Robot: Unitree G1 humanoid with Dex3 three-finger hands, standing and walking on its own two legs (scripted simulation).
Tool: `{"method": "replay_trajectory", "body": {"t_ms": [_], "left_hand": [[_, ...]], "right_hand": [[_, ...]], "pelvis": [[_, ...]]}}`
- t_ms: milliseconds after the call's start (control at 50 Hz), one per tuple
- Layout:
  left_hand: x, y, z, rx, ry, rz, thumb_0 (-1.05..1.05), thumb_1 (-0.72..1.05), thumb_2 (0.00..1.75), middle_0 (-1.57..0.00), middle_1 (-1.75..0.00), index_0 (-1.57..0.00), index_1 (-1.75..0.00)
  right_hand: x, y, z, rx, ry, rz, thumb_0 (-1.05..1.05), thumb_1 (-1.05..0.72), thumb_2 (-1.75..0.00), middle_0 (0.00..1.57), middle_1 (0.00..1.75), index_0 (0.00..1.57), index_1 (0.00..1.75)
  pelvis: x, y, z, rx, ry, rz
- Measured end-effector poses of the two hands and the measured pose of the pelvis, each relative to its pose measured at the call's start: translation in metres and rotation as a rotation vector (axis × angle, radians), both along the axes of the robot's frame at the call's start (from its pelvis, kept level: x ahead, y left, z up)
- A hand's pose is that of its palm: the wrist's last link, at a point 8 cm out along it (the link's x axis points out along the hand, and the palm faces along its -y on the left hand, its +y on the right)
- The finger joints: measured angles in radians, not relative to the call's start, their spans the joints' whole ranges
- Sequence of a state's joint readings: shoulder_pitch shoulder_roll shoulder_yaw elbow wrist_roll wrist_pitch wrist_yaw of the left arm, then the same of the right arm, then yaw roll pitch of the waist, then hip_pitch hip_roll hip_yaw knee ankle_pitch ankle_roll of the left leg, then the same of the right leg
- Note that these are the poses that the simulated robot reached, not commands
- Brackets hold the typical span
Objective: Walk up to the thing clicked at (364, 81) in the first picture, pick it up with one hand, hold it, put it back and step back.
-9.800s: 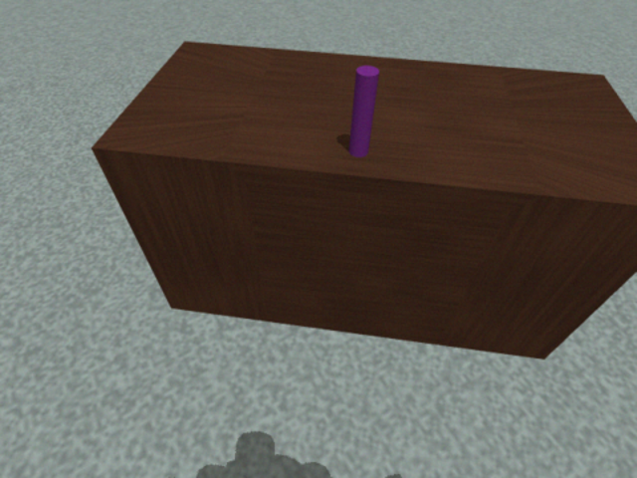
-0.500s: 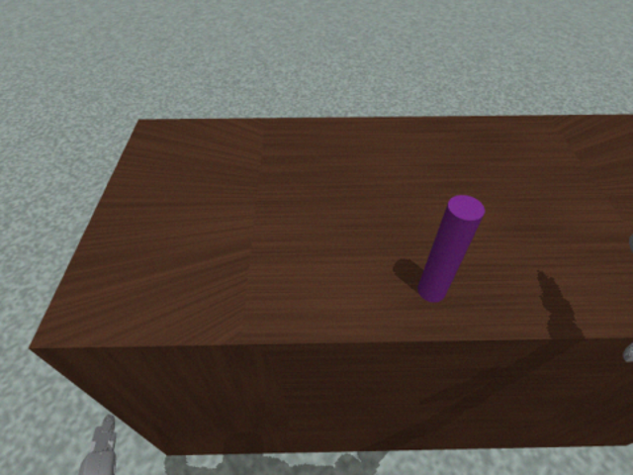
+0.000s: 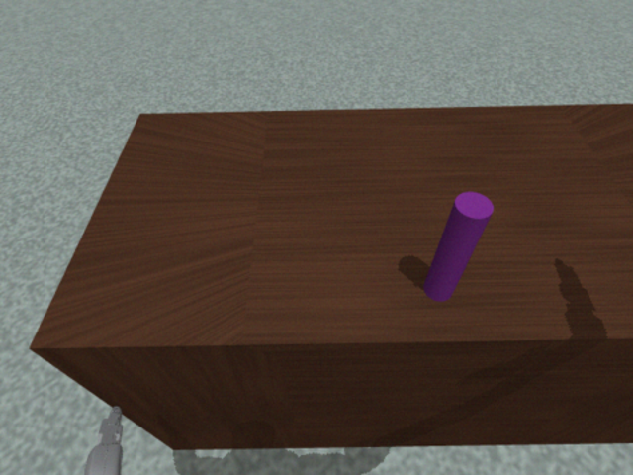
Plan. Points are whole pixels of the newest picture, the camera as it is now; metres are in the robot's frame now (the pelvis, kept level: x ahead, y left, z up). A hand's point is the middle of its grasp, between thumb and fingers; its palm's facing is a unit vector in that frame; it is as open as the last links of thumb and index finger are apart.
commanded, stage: go down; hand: right
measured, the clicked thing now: (453, 252) +0.42 -0.18 +0.03
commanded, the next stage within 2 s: approach in 1.14 s
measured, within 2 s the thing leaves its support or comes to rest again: neither
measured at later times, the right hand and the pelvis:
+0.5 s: hand out of the picture +0.32 -0.37 +0.11, palm faces +0.14 +0.99 -0.01, open 17.2 cm; pelvis +0.00 -0.01 +0.00, yaw +0 degrees
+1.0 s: hand out of the picture +0.32 -0.36 +0.11, palm faces +0.13 +0.99 -0.01, open 17.4 cm; pelvis +0.00 +0.00 +0.00, yaw +0 degrees
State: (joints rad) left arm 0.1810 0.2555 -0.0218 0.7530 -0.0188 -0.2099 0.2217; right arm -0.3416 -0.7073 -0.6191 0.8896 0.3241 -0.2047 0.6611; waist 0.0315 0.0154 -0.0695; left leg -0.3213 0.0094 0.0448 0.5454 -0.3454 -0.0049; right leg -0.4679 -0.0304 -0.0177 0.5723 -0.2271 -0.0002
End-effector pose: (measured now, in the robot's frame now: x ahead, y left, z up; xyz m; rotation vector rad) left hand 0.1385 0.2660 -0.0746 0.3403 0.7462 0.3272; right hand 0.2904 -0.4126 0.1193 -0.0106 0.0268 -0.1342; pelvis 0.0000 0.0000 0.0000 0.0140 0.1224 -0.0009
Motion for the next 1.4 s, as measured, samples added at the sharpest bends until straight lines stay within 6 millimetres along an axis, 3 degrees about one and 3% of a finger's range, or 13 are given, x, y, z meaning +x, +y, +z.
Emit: {"method": "replay_trajectory", "body": {"t_ms": [340, 700, 1060, 1400], "left_hand": [[-0.003, -0.002, 0.0, 0.011, -0.003, 0.0, -0.01, -0.55, 0.07, -0.06, -0.06, -0.06, -0.06], [0.001, -0.016, 0.0, -0.011, -0.031, -0.042, -0.01, -0.55, 0.07, -0.06, -0.06, -0.06, -0.05], [-0.006, -0.005, 0.001, 0.007, -0.032, -0.024, -0.01, -0.54, 0.06, -0.06, -0.05, -0.06, -0.05], [-0.004, -0.008, 0.001, 0.002, -0.042, -0.027, -0.01, -0.54, 0.05, -0.06, -0.05, -0.05, -0.05]], "right_hand": [[0.007, -0.005, -0.008, 0.006, 0.004, 0.002, -0.01, 0.48, -0.06, 0.05, 0.04, 0.06, 0.04], [-0.008, -0.008, -0.005, 0.002, -0.003, -0.009, -0.01, 0.49, -0.07, 0.05, 0.05, 0.06, 0.05], [0.003, -0.002, -0.004, 0.005, 0.001, 0.002, -0.01, 0.53, -0.07, 0.05, 0.05, 0.05, 0.05], [0.011, 0.0, -0.002, 0.015, 0.005, 0.017, -0.01, 0.55, -0.06, 0.04, 0.05, 0.05, 0.05]], "pelvis": [[0.0, -0.004, -0.004, 0.007, 0.02, 0.007], [-0.002, -0.005, -0.004, 0.009, 0.009, -0.001], [-0.002, -0.002, -0.005, 0.006, 0.015, 0.004], [-0.004, -0.003, -0.006, 0.007, 0.019, 0.002]]}}
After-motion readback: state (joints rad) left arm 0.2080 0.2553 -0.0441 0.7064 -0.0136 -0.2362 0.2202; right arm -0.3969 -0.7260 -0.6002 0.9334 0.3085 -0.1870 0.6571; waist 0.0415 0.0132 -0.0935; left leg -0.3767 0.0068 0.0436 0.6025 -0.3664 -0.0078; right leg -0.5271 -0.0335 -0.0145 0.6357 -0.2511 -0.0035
